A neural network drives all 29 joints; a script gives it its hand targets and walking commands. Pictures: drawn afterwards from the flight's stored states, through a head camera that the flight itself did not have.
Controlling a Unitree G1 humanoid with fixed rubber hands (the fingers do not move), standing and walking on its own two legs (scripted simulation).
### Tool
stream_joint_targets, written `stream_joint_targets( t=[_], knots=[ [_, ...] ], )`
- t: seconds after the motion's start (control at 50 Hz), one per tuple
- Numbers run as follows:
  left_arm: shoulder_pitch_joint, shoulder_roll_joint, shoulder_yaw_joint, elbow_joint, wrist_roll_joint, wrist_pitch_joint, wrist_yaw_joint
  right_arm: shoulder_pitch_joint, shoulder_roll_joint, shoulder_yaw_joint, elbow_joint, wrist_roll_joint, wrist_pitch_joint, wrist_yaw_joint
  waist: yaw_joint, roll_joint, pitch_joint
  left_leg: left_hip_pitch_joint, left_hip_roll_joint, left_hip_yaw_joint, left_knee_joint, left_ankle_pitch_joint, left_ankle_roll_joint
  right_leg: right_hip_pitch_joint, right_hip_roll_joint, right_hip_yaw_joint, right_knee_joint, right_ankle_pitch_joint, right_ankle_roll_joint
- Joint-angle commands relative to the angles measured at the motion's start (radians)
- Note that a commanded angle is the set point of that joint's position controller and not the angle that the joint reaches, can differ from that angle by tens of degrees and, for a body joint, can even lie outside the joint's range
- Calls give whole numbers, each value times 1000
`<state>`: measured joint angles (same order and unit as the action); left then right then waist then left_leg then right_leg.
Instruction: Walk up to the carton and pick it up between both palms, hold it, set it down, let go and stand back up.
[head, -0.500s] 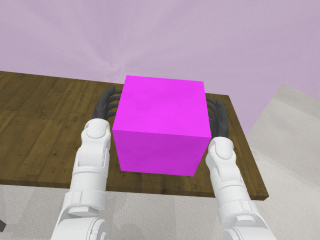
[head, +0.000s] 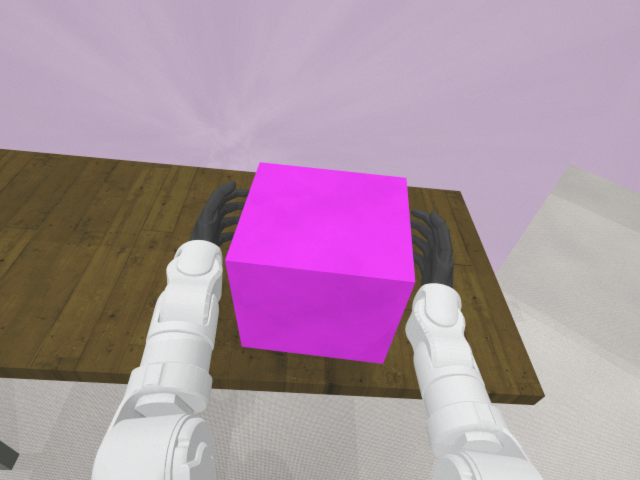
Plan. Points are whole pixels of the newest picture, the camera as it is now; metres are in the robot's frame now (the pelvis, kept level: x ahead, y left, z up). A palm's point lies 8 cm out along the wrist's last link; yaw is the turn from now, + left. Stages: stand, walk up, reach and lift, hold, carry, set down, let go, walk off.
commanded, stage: set down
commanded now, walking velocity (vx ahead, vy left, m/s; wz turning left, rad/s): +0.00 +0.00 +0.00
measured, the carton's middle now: (322, 264) +0.40 -0.03 +0.08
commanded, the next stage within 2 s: none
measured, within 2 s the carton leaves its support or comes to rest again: rests again in 1.22 s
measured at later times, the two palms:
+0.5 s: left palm (217, 242) +0.42 +0.11 +0.09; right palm (429, 285) +0.36 -0.17 +0.08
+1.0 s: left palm (229, 248) +0.44 +0.10 +0.06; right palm (429, 299) +0.36 -0.18 +0.05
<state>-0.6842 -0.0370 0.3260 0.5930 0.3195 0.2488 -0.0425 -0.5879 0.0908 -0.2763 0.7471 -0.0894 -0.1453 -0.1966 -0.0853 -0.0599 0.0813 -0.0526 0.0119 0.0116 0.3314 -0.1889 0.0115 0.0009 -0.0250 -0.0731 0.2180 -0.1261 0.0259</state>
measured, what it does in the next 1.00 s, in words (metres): stands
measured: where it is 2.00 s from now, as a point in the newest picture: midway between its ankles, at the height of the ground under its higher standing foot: outside the picture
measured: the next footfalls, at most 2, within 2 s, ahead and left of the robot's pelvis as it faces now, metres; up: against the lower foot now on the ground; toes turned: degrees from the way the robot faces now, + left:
none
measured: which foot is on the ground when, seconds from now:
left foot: down 0.00-1.00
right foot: down 0.00-1.00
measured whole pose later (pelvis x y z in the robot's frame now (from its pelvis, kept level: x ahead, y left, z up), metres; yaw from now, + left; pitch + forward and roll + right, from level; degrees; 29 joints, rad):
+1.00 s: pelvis +0.01 +0.01 +0.00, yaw -1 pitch +4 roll -1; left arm -0.85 0.03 0.38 1.04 0.35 -0.01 -0.05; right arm -0.63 0.17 -0.54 0.87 -0.31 -0.26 -0.20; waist -0.10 -0.04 0.01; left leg -0.22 0.01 0.04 0.32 -0.17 0.02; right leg -0.18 -0.03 -0.06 0.21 -0.10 0.03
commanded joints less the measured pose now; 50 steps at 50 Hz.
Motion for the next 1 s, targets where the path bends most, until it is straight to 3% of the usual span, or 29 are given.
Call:
stream_joint_targets(
  t=[0.0,0.06,0.2,0.26,0.3,0.36,0.42,0.48,0.62,0.7,0.72,0.74,0.76,0.86,0.9,0.98],
  knots=[
    [-605,-513,-366,-7,-53,-80,-159,-674,492,322,-143,-49,-56,111,-12,67,-474,85,-27,71,-38,268,-45,174,48,-51,26,317,17],
    [-620,-532,-362,6,-44,-94,-157,-689,486,296,-146,-68,-78,120,-9,90,-510,83,-26,79,-36,286,-53,174,52,-54,34,333,17],
    [-648,-514,-326,61,-35,-145,-148,-678,516,268,-89,-106,-93,127,5,85,-548,80,-19,82,-33,322,-53,176,49,-50,34,360,17],
    [-628,-525,-328,89,-29,-154,-142,-703,513,266,-100,-108,-109,128,9,100,-569,108,-14,78,-11,406,-65,148,57,-51,39,399,11],
    [-652,-531,-344,90,-41,-161,-143,-691,515,259,-83,-112,-111,125,-14,104,-566,123,-9,73,-4,417,-72,141,60,-55,35,389,10],
    [-657,-512,-324,104,-30,-172,-146,-663,526,253,-60,-121,-104,119,-9,92,-565,90,-17,78,-12,391,-64,155,55,-45,42,424,14],
    [-702,-518,-339,125,-50,-189,-143,-692,531,227,-59,-132,-110,118,-19,124,-605,85,-17,77,-5,400,-73,134,53,-44,43,413,13],
    [-704,-519,-331,152,-48,-205,-143,-672,534,209,-34,-149,-110,119,-31,115,-607,96,-12,75,-2,415,-80,107,59,-44,41,416,7],
    [-719,-523,-299,236,-28,-245,-140,-701,565,186,-6,-177,-133,125,-22,131,-661,82,-9,71,7,446,-80,105,61,-43,55,443,7],
    [-707,-501,-251,286,-12,-258,-146,-674,571,168,19,-207,-132,126,-14,108,-636,50,-10,81,-6,418,-71,125,51,-38,53,459,7],
    [-740,-503,-261,274,-18,-268,-147,-676,573,157,25,-210,-134,125,-29,108,-648,44,-10,77,-9,412,-73,121,54,-44,56,451,11],
    [-723,-500,-243,292,-12,-274,-146,-680,579,160,24,-216,-136,128,-12,105,-647,42,-10,82,-8,414,-71,118,51,-36,56,453,8],
    [-730,-492,-235,314,-10,-275,-148,-681,580,149,32,-221,-134,128,-24,103,-641,36,-12,78,-12,391,-67,119,51,-40,58,450,11],
    [-745,-481,-196,357,18,-309,-148,-686,595,120,35,-255,-152,133,-6,108,-669,-1,-10,83,-18,380,-62,139,45,-37,64,466,12],
    [-758,-493,-210,366,6,-328,-146,-676,598,108,64,-268,-157,137,-31,105,-681,11,-11,85,-11,395,-70,125,47,-43,72,483,8],
    [-766,-488,-195,395,24,-350,-139,-657,602,87,103,-288,-169,137,-29,112,-682,16,-5,79,-8,414,-68,90,47,-43,67,475,6]
  ],
)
